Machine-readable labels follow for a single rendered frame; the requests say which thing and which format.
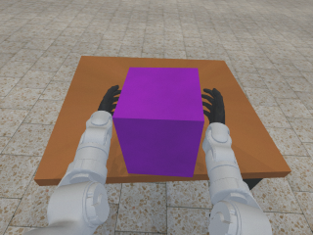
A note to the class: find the table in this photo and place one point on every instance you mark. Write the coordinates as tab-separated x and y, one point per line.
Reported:
256	153

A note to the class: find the right robot upper arm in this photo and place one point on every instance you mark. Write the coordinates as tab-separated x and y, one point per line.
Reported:
229	217

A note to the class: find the robot left forearm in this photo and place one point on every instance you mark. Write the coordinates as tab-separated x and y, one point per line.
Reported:
92	153

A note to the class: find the left robot hand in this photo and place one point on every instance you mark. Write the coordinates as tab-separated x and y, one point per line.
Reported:
108	100

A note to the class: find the robot right forearm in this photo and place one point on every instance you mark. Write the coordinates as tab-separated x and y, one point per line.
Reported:
224	175

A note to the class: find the right robot hand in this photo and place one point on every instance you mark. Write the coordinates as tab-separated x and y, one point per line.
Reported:
216	109

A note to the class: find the carton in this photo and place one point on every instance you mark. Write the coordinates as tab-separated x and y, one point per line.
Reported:
159	120

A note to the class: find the left robot upper arm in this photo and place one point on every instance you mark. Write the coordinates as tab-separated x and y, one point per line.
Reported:
76	209

